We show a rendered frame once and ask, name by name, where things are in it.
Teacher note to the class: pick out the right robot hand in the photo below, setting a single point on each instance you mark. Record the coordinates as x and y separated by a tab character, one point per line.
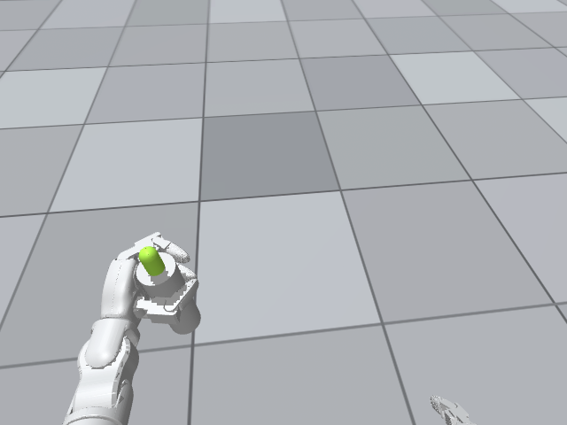
454	414

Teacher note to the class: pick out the bottle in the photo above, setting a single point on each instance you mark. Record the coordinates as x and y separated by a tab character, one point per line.
161	277

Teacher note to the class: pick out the left robot hand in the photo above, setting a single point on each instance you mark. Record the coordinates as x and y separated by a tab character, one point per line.
124	296

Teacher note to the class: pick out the left robot arm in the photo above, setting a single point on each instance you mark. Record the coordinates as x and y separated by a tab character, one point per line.
107	363

